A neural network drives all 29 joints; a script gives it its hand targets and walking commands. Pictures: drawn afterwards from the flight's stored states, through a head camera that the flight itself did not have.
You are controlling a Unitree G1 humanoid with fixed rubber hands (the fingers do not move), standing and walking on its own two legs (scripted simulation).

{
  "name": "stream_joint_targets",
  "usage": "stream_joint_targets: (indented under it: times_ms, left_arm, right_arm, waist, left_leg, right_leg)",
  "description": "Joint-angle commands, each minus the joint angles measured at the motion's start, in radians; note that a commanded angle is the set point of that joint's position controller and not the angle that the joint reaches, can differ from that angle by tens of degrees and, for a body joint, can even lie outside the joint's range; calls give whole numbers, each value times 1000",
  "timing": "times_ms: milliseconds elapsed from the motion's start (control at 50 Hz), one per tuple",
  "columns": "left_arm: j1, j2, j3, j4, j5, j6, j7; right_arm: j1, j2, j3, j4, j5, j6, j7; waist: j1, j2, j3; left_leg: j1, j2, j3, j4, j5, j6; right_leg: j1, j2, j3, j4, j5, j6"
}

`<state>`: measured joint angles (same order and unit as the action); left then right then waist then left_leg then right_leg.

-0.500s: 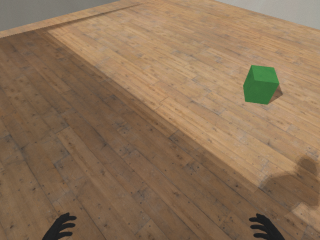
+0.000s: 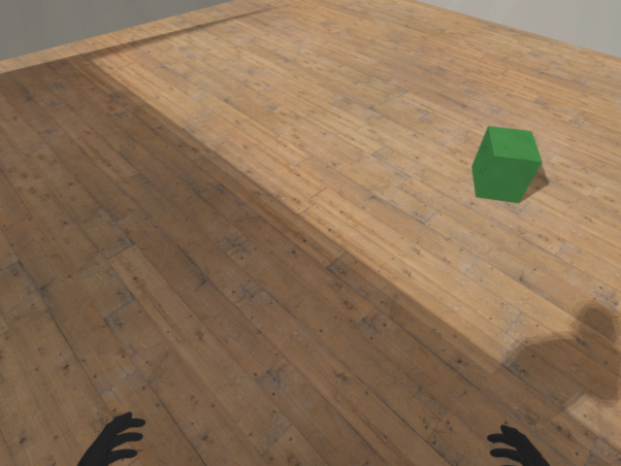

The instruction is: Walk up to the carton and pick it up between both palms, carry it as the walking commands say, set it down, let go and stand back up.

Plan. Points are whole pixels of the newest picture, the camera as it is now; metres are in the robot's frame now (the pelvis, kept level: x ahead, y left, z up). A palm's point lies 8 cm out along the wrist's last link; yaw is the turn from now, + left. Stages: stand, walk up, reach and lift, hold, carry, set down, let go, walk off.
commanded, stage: stand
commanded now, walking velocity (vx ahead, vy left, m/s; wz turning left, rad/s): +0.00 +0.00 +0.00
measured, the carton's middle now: (503, 164) +1.52 -0.97 -0.63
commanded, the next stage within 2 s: walk up in 0.92 s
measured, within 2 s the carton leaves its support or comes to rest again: neither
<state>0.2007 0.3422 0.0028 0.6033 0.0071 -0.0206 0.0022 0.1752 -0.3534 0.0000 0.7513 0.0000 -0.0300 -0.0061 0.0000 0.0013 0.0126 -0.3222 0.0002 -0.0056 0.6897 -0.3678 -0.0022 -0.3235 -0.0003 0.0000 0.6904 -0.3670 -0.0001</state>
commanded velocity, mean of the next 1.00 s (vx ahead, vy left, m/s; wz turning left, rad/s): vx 0.00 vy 0.00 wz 0.00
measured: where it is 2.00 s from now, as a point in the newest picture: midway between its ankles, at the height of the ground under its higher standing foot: outside the picture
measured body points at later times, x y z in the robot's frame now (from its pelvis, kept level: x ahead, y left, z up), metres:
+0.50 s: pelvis -0.01 +0.00 +0.00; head +0.00 +0.00 +0.45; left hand +0.15 +0.28 -0.08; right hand +0.13 -0.29 -0.10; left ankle +0.00 +0.12 -0.72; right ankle +0.00 -0.12 -0.72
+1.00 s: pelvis -0.02 +0.00 +0.00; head -0.02 +0.00 +0.45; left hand +0.13 +0.28 -0.08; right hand +0.11 -0.30 -0.10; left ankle +0.00 +0.12 -0.72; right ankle +0.00 -0.12 -0.72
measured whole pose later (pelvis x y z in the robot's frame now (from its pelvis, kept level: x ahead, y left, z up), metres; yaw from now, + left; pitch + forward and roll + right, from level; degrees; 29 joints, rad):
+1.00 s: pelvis -0.02 +0.00 +0.00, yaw +0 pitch -2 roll +0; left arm 0.20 0.35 0.00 0.68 0.01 -0.02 0.00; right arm 0.15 -0.36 0.00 0.87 0.00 -0.03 0.00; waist 0.00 0.00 0.01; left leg -0.32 0.00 -0.01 0.69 -0.34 0.00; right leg -0.32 0.00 0.00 0.69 -0.34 0.00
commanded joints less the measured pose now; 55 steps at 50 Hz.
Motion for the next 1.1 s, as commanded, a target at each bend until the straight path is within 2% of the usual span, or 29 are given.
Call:
stream_joint_targets:
  times_ms: [0, 40, 60, 140, 160, 220, 260, 280, 340, 360, 400, 420, 460, 480, 520, 580, 620, 680, 700, 760, 840, 900, 940, 1000, 1040, 1080]
  left_arm:
    - [-54, 201, 73, 16, 13, -44, 10]
    - [-66, 204, 69, 15, 14, -40, 9]
    - [-62, 204, 71, 18, 11, -42, 10]
    - [-58, 199, 69, 20, 12, -40, 9]
    - [-52, 203, 69, 22, 9, -40, 8]
    - [-66, 216, 72, 23, 11, -40, 8]
    - [-56, 210, 70, 30, 10, -41, 7]
    - [-51, 206, 68, 37, 14, -41, 6]
    - [-62, 203, 68, 37, 11, -43, 6]
    - [-60, 206, 65, 43, 12, -43, 7]
    - [-57, 197, 65, 42, 13, -45, 7]
    - [-62, 203, 64, 39, 9, -42, 7]
    - [-58, 204, 66, 49, 10, -39, 8]
    - [-66, 203, 64, 51, 13, -39, 8]
    - [-61, 202, 63, 54, 12, -40, 7]
    - [-61, 210, 65, 59, 10, -38, 7]
    - [-67, 217, 67, 67, 11, -37, 8]
    - [-52, 203, 62, 74, 8, -39, 7]
    - [-58, 212, 65, 72, 6, -40, 8]
    - [-73, 222, 68, 84, 10, -36, 8]
    - [-57, 208, 63, 95, 8, -37, 7]
    - [-72, 209, 60, 94, 10, -36, 4]
    - [-63, 206, 62, 100, 10, -38, 5]
    - [-67, 205, 60, 108, 7, -35, 6]
    - [-75, 204, 58, 111, 12, -36, 7]
    - [-61, 213, 61, 117, 10, -34, 5]
  right_arm:
    - [-84, -194, -72, -57, -25, -32, 3]
    - [-76, -196, -74, -51, -24, -31, 1]
    - [-86, -189, -70, -47, -24, -32, 1]
    - [-105, -202, -77, -44, -27, -31, 2]
    - [-86, -200, -73, -40, -23, -31, 2]
    - [-92, -203, -75, -35, -24, -30, 1]
    - [-94, -206, -71, -32, -25, -30, 2]
    - [-94, -199, -71, -26, -21, -29, 2]
    - [-92, -200, -66, -15, -22, -32, 1]
    - [-96, -200, -69, -18, -20, -31, 2]
    - [-100, -203, -69, -12, -21, -30, 3]
    - [-101, -207, -65, -12, -23, -30, 2]
    - [-100, -203, -65, -4, -20, -29, 1]
    - [-111, -197, -66, -4, -18, -28, 1]
    - [-106, -202, -66, -1, -20, -29, 2]
    - [-103, -199, -64, 9, -19, -29, 1]
    - [-103, -207, -65, 10, -21, -26, 0]
    - [-109, -209, -66, 21, -19, -26, 2]
    - [-101, -206, -63, 20, -20, -28, 1]
    - [-102, -208, -66, 35, -16, -27, 3]
    - [-112, -212, -65, 43, -17, -25, 3]
    - [-119, -209, -61, 50, -19, -27, 1]
    - [-120, -207, -59, 57, -18, -27, 4]
    - [-123, -209, -57, 66, -19, -27, 5]
    - [-131, -212, -60, 68, -18, -25, 4]
    - [-140, -208, -61, 69, -18, -24, 5]
  waist:
    - [13, 4, -77]
    - [3, -1, -54]
    - [10, -19, -67]
    - [13, 14, -76]
    - [13, -19, -74]
    - [2, 0, -67]
    - [14, -2, -38]
    - [2, 0, -64]
    - [7, 4, -64]
    - [-2, 9, -72]
    - [14, -8, -57]
    - [12, 4, -39]
    - [13, -7, -50]
    - [2, -20, -48]
    - [5, 15, -56]
    - [11, -8, -48]
    - [4, 3, -35]
    - [9, 8, -55]
    - [10, -24, -40]
    - [-4, -11, -44]
    - [5, 10, -36]
    - [10, -15, -12]
    - [8, 17, -26]
    - [13, -1, 3]
    - [1, -4, 3]
    - [10, 4, 5]
  left_leg:
    - [57, 88, -99, -120, 292, 73]
    - [48, 83, -97, -119, 299, 72]
    - [53, 88, -100, -119, 304, 72]
    - [58, 91, -99, -122, 298, 73]
    - [51, 89, -95, -121, 293, 72]
    - [63, 87, -98, -125, 288, 70]
    - [40, 87, -109, -134, 281, 73]
    - [63, 90, -101, -136, 282, 72]
    - [59, 91, -103, -131, 311, 76]
    - [71, 91, -101, -129, 300, 71]
    - [48, 92, -111, -133, 301, 77]
    - [48, 92, -108, -137, 299, 78]
    - [46, 92, -113, -142, 273, 79]
    - [56, 93, -102, -143, 255, 72]
    - [55, 92, -109, -144, 252, 73]
    - [47, 93, -111, -146, 274, 73]
    - [46, 88, -109, -150, 266, 74]
    - [61, 95, -106, -150, 263, 74]
    - [52, 91, -109, -157, 256, 71]
    - [72, 90, -104, -158, 264, 70]
    - [52, 93, -117, -181, 216, 73]
    - [42, 93, -120, -194, 184, 71]
    - [49, 96, -123, -191, 202, 73]
    - [26, 95, -127, -208, 175, 68]
    - [28, 98, -133, -214, 156, 69]
    - [28, 96, -132, -219, 143, 67]
  right_leg:
    - [56, -96, 102, -113, 265, -79]
    - [49, -94, 106, -111, 290, -80]
    - [50, -93, 101, -107, 289, -81]
    - [49, -91, 90, -107, 275, -78]
    - [63, -94, 91, -106, 279, -80]
    - [40, -91, 96, -119, 262, -80]
    - [45, -91, 98, -122, 256, -77]
    - [48, -92, 98, -124, 261, -79]
    - [52, -97, 101, -126, 282, -80]
    - [49, -96, 100, -124, 279, -79]
    - [58, -95, 103, -128, 281, -81]
    - [44, -95, 99, -125, 276, -77]
    - [57, -94, 105, -132, 252, -81]
    - [45, -93, 107, -139, 256, -80]
    - [50, -98, 111, -140, 234, -78]
    - [55, -95, 104, -141, 249, -77]
    - [43, -97, 110, -147, 238, -79]
    - [52, -95, 108, -149, 246, -74]
    - [54, -95, 109, -148, 245, -75]
    - [38, -97, 113, -160, 241, -73]
    - [49, -89, 104, -167, 201, -71]
    - [30, -89, 112, -181, 167, -69]
    - [39, -95, 111, -179, 177, -72]
    - [35, -90, 120, -183, 160, -72]
    - [30, -91, 120, -192, 153, -72]
    - [32, -93, 125, -203, 136, -72]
